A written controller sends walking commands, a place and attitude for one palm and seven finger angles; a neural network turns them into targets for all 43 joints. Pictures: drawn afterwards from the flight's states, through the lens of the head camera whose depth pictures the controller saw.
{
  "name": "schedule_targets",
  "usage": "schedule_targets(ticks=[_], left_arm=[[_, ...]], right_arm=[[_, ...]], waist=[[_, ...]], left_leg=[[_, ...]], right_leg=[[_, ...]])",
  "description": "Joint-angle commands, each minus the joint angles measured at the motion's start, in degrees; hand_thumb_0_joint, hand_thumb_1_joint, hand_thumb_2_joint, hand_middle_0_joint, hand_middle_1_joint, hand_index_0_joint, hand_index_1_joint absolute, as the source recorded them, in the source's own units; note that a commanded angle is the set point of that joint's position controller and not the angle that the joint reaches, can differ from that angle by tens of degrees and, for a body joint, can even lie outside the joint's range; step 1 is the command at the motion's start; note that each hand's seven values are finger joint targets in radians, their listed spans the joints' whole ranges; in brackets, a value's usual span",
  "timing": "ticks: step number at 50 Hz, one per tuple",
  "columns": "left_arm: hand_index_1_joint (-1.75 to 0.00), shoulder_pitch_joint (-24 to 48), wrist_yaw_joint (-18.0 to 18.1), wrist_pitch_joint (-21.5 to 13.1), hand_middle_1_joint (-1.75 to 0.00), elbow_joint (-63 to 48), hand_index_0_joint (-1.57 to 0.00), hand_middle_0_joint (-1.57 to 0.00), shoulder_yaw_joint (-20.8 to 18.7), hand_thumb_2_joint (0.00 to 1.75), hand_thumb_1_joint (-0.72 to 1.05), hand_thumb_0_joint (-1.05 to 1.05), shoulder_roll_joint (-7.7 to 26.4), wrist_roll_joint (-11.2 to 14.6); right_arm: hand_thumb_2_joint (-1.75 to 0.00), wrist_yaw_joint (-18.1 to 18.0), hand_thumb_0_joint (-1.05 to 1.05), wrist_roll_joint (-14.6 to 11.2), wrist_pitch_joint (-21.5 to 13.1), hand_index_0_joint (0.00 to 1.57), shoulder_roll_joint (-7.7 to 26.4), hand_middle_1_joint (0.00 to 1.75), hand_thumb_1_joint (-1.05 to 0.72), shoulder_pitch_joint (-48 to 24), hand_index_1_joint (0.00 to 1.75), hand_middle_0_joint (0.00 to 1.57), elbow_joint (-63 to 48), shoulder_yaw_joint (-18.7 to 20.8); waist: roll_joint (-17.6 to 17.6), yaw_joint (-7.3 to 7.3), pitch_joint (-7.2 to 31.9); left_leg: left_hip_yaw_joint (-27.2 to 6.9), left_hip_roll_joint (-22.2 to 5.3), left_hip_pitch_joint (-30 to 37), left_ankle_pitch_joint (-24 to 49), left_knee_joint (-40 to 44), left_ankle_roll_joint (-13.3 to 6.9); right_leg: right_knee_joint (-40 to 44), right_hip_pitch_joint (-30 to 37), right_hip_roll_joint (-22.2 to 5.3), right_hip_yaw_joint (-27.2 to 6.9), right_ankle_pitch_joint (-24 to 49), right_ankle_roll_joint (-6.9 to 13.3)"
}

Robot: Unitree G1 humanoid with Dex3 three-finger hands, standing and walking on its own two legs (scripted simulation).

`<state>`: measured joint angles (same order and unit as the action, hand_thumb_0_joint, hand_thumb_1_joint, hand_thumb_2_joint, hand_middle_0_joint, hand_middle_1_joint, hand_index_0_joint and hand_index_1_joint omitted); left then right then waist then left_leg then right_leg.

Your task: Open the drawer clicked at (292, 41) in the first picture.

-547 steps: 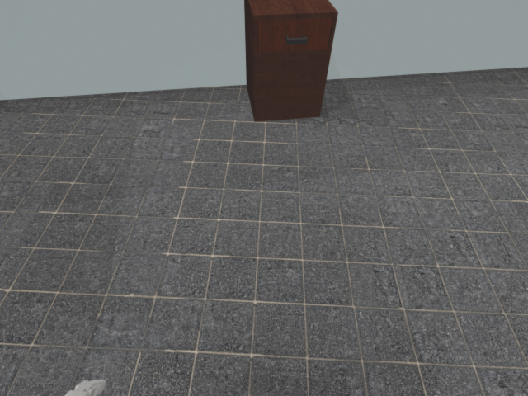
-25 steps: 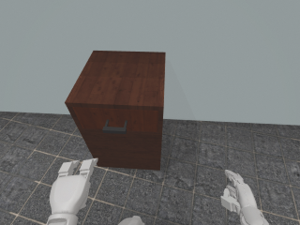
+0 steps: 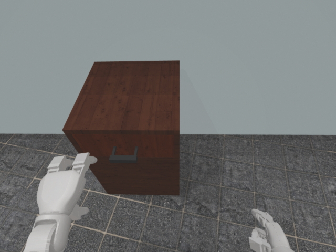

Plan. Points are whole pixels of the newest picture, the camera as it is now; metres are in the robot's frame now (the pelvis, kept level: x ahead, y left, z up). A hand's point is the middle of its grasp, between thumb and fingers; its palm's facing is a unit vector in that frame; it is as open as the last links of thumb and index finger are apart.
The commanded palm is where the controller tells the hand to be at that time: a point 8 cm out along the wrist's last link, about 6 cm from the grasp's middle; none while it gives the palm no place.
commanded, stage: raise the hand with hooked fingers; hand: left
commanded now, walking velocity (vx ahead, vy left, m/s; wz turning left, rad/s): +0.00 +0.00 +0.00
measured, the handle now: (124, 154) +0.49 +0.24 -0.22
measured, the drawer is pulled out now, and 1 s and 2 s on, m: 0.00 0.00 0.00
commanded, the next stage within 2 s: move the hooked fingers above the handle in 0.90 s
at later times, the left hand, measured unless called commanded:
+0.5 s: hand (75, 153) +0.30 +0.24 +0.09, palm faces +0.04 -0.08 -1.00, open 13.8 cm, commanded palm +0.27 +0.24 +0.15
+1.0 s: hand (76, 151) +0.30 +0.24 +0.09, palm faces +0.03 -0.09 -1.00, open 13.8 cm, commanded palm +0.28 +0.24 +0.15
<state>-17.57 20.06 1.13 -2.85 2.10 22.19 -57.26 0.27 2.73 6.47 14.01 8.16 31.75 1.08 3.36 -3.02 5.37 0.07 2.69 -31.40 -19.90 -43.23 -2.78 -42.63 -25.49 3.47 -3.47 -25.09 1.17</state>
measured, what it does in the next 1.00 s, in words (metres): stands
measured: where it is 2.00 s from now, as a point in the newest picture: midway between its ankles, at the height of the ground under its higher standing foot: outside the picture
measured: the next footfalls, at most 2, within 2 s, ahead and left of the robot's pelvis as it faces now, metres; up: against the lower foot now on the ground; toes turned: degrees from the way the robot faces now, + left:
none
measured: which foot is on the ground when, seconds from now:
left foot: down 0.00-1.00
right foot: down 0.00-1.00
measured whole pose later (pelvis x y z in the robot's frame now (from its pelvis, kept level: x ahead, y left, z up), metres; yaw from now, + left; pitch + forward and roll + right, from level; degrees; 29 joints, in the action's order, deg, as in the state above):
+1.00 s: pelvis +0.00 -0.01 +0.02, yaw +1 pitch +4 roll +0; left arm 3.1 6.9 2.3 6.4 3.1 26.9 -52.9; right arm -0.7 -1.4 7.6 14.7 8.4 34.0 1.0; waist 4.6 -2.8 2.9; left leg -0.9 2.9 -20.4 -13.4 -30.0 -2.4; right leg -29.6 -14.6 2.8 -3.1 -18.8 1.5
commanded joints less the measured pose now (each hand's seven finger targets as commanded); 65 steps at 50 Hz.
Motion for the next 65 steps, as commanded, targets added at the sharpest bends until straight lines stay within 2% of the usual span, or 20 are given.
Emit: schedule_targets(ticks=[1, 4, 5, 9, 10, 13, 20, 24, 27, 30, 38, 44, 47, 51, 53, 55, 58, 60, 64, 65], left_arm=[[-1.07, 10.83, 0.59, 1.86, -1.07, -11.4, -0.29, -0.29, -5.01, 0.39, -0.29, 0.0, 9.63, 1.15], [-1.11, 14.29, -1.84, 2.64, -1.11, -10.96, -0.29, -0.29, -5.08, 0.36, -0.36, 0.0, 11.54, 1.58], [-1.12, 14.3, -2.61, 2.68, -1.12, -11.08, -0.29, -0.29, -3.8, 0.35, -0.38, 0.0, 10.38, 1.91], [-1.18, 19.3, -4.71, 2.36, -1.18, -10.53, -0.3, -0.3, -6.2, 0.31, -0.48, 0.0, 14.01, 1.46], [-1.2, 18.89, -5.17, 2.56, -1.2, -9.62, -0.3, -0.3, -5.14, 0.3, -0.5, 0.0, 12.71, 1.99], [-1.2, 21.85, -6.79, 3.33, -1.2, -6.36, -0.3, -0.3, -5.82, 0.3, -0.5, 0.0, 13.72, 2.82], [-1.2, 32.64, -10.8, 3.02, -1.2, -4.69, -0.3, -0.3, -4.34, 0.3, -0.5, 0.0, 15.02, 3.11], [-1.2, 37.3, -12.61, 2.18, -1.2, -2.32, -0.3, -0.3, -5.48, 0.3, -0.5, 0.0, 17.11, 3.46], [-1.2, 34.37, -13.72, 1.95, -1.2, 0.05, -0.3, -0.3, -4.65, 0.3, -0.5, 0.0, 15.59, 4.36], [-1.2, 32.31, -14.94, 1.45, -1.2, 0.23, -0.3, -0.3, -4.8, 0.3, -0.5, 0.0, 15.27, 5.21], [-1.2, 36.06, -11.7, -2.34, -1.2, -5.54, -0.3, -0.3, -8.15, 0.3, -0.5, 0.0, 18.6, 4.44], [-1.2, 35.85, -9.99, -0.32, -1.2, -2.37, -0.3, -0.3, -7.36, 0.3, -0.5, 0.0, 17.58, 3.95], [-1.2, 34.11, -11.05, 1.01, -1.2, -1.79, -0.3, -0.3, -4.99, 0.3, -0.5, 0.0, 15.5, 4.73], [-1.2, 34.25, -12.45, 1.17, -1.2, 0.02, -0.3, -0.3, -5.71, 0.3, -0.5, 0.0, 16.97, 3.93], [-1.2, 34.93, -12.87, 1.04, -1.2, 2.85, -0.3, -0.3, -3.36, 0.3, -0.5, 0.0, 13.78, 4.39], [-1.2, 36.4, -12.67, -0.19, -1.2, 4.79, -0.3, -0.3, -4.1, 0.3, -0.5, 0.0, 14.43, 3.74], [-1.2, 39.57, -11.02, -2.34, -1.2, 5.31, -0.3, -0.3, -6.23, 0.3, -0.5, 0.0, 16.83, 2.46], [-1.2, 41.57, -9.49, -3.76, -1.2, 6.76, -0.3, -0.3, -5.08, 0.3, -0.5, 0.0, 14.9, 1.8], [-1.2, 45.1, -5.96, -5.18, -1.2, 10.33, -0.3, -0.3, -6.85, 0.3, -0.5, 0.0, 16.33, -0.15], [-1.2, 44.42, -5.21, -4.88, -1.2, 12.66, -0.3, -0.3, -6.4, 0.3, -0.5, 0.0, 15.5, 0.11]], right_arm=[[-0.9, -0.38, 0.0, -0.83, -2.32, 0.2, 5.95, 0.3, -0.9, -6.75, 0.3, 0.2, -8.95, 2.58], [-0.9, -0.87, 0.0, -1.26, -2.1, 0.2, 6.08, 0.3, -0.9, -7.23, 0.3, 0.2, -8.75, 2.34], [-0.9, -1.09, 0.0, -1.56, -2.1, 0.2, 5.71, 0.3, -0.9, -7.12, 0.3, 0.2, -8.76, 2.54], [-0.9, -1.09, 0.0, -1.69, -1.92, 0.2, 5.84, 0.3, -0.9, -7.65, 0.3, 0.2, -8.49, 2.04], [-0.9, -1.22, 0.0, -2.06, -1.82, 0.2, 5.51, 0.3, -0.9, -7.35, 0.3, 0.2, -8.51, 2.25], [-0.9, -1.25, 0.0, -2.66, -1.41, 0.2, 5.66, 0.3, -0.9, -7.2, 0.3, 0.2, -8.23, 2.05], [-0.9, -1.7, 0.0, -3.36, -1.21, 0.2, 5.58, 0.3, -0.9, -7.58, 0.3, 0.2, -8.15, 1.6], [-0.9, -1.96, 0.0, -3.66, -1.17, 0.2, 5.83, 0.3, -0.9, -7.66, 0.3, 0.2, -7.53, 1.07], [-0.9, -1.89, 0.0, -3.91, -1.11, 0.2, 5.83, 0.3, -0.9, -6.8, 0.3, 0.2, -7.72, 1.36], [-0.9, -1.5, 0.0, -4.13, -0.77, 0.2, 6.17, 0.3, -0.9, -6.79, 0.3, 0.2, -8.21, 1.47], [-0.9, -1.55, 0.0, -3.47, -1.37, 0.2, 6.2, 0.3, -0.9, -6.42, 0.3, 0.2, -7.49, 2.17], [-0.9, -1.34, 0.0, -3.93, -1.6, 0.2, 6.37, 0.3, -0.9, -6.69, 0.3, 0.2, -6.64, 2.19], [-0.9, -1.36, 0.0, -4.27, -1.52, 0.2, 6.4, 0.3, -0.9, -6.75, 0.3, 0.2, -6.87, 2.29], [-0.9, -1.44, 0.0, -4.13, -1.3, 0.2, 6.63, 0.3, -0.9, -6.83, 0.3, 0.2, -6.69, 1.94], [-0.9, -1.5, 0.0, -4.35, -1.01, 0.2, 6.58, 0.3, -0.9, -6.01, 0.3, 0.2, -6.44, 2.02], [-0.9, -1.71, 0.0, -4.21, -1.06, 0.2, 6.61, 0.3, -0.9, -5.13, 0.3, 0.2, -6.24, 2.28], [-0.9, -2.02, 0.0, -3.69, -1.01, 0.2, 6.72, 0.3, -0.9, -4.3, 0.3, 0.2, -5.84, 2.51], [-0.9, -2.15, 0.0, -3.59, -1.31, 0.2, 6.25, 0.3, -0.9, -3.59, 0.3, 0.2, -5.59, 2.95], [-0.9, -2.09, 0.0, -2.89, -1.44, 0.2, 6.56, 0.3, -0.9, -1.79, 0.3, 0.2, -4.5, 3.55], [-0.9, -2.16, 0.0, -3.18, -1.33, 0.2, 6.43, 0.3, -0.9, -1.19, 0.3, 0.2, -4.22, 3.83]], waist=[[-1.19, 0.94, 13.91], [-2.34, 0.9, 13.51], [-0.54, 0.83, 12.23], [-0.15, -0.11, 12.87], [0.44, 0.26, 11.33], [-1.73, 0.23, 9.53], [0.1, 0.69, 9.71], [-1.91, 0.73, 9.58], [-1.3, 0.37, 8.45], [-3.66, 0.21, 8.02], [-0.75, 0.0, 10.76], [-1.54, 0.02, 12.41], [-2.26, 0.65, 10.93], [-3.63, 0.4, 10.28], [-4.26, 1.41, 7.21], [-5.16, 1.36, 8.14], [-2.31, 1.14, 10.29], [-1.42, 1.74, 11.7], [-0.57, 1.96, 16.28], [0.08, 2.3, 15.36]], left_leg=[[-2.41, -2.18, 17.23, 22.77, 4.94, 0.26], [-2.14, -2.0, 18.02, 22.71, 6.45, 0.02], [-2.04, -2.16, 18.64, 23.31, 7.05, 0.02], [-2.05, -2.12, 20.44, 24.53, 9.06, 0.06], [-1.99, -2.17, 20.67, 24.49, 9.35, 0.05], [-1.64, -2.13, 20.19, 23.19, 11.24, 0.18], [-1.51, -1.77, 23.09, 20.84, 13.93, 0.01], [-1.49, -1.35, 22.87, 19.6, 15.05, -0.06], [-1.03, -1.38, 23.0, 19.83, 15.77, -0.1], [-0.68, -1.27, 22.04, 19.54, 16.12, -0.21], [-0.79, -1.3, 23.33, 20.97, 15.42, -0.18], [-0.66, -1.16, 23.3, 21.15, 14.75, -0.28], [-0.35, -1.28, 22.89, 21.45, 14.89, -0.3], [-0.35, -1.17, 22.33, 21.31, 14.85, -0.37], [0.01, -1.31, 20.78, 19.15, 14.99, -0.23], [0.09, -1.28, 20.39, 18.4, 14.11, -0.45], [0.05, -0.94, 19.26, 18.39, 12.54, -0.3], [0.22, -1.02, 19.38, 18.87, 10.77, -0.54], [-0.16, -1.03, 17.58, 19.91, 7.76, -0.35], [0.0, -0.99, 16.66, 19.83, 7.17, -0.32]], right_leg=[[6.3, 0.95, -1.24, 0.99, 23.62, 1.58], [8.11, 3.11, -1.42, 0.64, 24.14, 1.42], [8.5, 3.58, -1.43, 0.93, 24.03, 1.6], [10.05, 5.25, -1.43, 1.48, 23.81, 1.75], [10.55, 5.46, -1.31, 1.59, 23.61, 1.78], [12.31, 6.9, -1.21, 1.77, 22.89, 1.78], [15.2, 8.32, -1.22, 2.14, 20.23, 1.68], [16.79, 8.94, -1.3, 2.23, 19.7, 1.44], [17.42, 9.9, -1.35, 2.49, 20.01, 1.51], [18.03, 11.08, -1.48, 2.12, 20.92, 1.29], [17.28, 10.63, -1.31, 1.59, 20.74, 1.72], [16.75, 10.11, -1.4, 1.69, 21.82, 1.49], [16.75, 10.36, -1.49, 1.88, 23.07, 1.25], [16.93, 9.84, -1.47, 1.67, 23.43, 1.13], [17.14, 8.0, -1.4, 1.98, 21.04, 1.22], [16.47, 7.09, -1.32, 1.95, 20.57, 1.15], [14.92, 6.29, -1.24, 1.45, 20.1, 1.62], [13.78, 4.26, -1.16, 1.42, 20.95, 1.53], [10.74, 1.85, -0.81, 1.44, 21.62, 1.8], [10.13, 1.31, -0.65, 1.54, 21.95, 1.89]])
